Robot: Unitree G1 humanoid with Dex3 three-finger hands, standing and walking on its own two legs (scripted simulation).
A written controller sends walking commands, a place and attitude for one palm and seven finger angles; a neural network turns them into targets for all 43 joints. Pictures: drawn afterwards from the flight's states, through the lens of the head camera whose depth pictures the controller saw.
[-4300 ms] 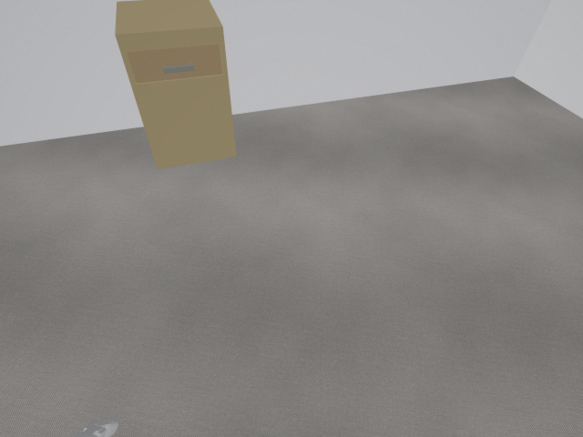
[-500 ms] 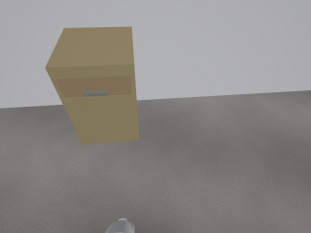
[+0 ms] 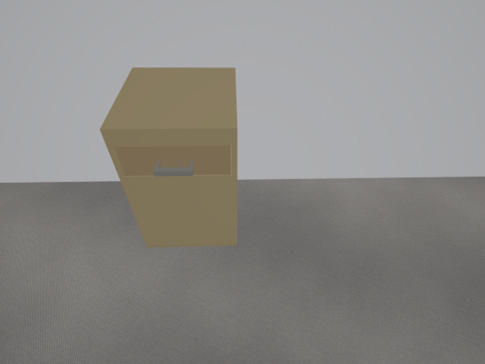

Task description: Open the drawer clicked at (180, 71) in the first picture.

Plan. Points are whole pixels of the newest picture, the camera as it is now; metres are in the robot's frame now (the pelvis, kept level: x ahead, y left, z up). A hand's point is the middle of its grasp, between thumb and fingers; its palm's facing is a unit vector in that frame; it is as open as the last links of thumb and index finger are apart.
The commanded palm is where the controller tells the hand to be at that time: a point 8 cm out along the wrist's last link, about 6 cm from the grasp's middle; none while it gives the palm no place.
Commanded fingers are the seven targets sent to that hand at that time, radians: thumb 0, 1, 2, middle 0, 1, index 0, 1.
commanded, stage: take the last steps up to it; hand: left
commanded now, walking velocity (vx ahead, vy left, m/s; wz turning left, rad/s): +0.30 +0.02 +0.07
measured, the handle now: (174, 167) +0.77 +0.27 -0.22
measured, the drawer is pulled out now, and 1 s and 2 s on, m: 0.00 0.00 0.00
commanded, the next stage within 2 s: come to a stop and stand still in 0.72 s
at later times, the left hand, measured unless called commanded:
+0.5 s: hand out of the picture +0.00 +0.16 -0.17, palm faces +0.20 -0.97 -0.12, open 7.4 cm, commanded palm none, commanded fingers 0.00 0.90 0.90 -0.20 -0.30 -0.20 -0.30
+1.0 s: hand (144, 265) +0.37 +0.25 -0.17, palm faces +0.03 -0.98 -0.21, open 7.4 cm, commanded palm none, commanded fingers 0.00 0.90 0.90 -0.20 -0.30 -0.20 -0.30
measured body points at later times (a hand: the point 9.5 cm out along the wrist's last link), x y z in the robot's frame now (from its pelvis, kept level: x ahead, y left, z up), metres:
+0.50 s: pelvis +0.12 +0.03 -0.01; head +0.14 +0.04 +0.44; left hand -0.01 +0.21 -0.16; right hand +0.18 -0.21 -0.16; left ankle +0.18 +0.15 -0.73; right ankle +0.03 -0.13 -0.74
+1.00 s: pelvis +0.27 +0.07 -0.01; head +0.29 +0.06 +0.44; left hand +0.37 +0.30 -0.15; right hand +0.23 -0.13 -0.17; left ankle +0.19 +0.15 -0.74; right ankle +0.34 -0.03 -0.74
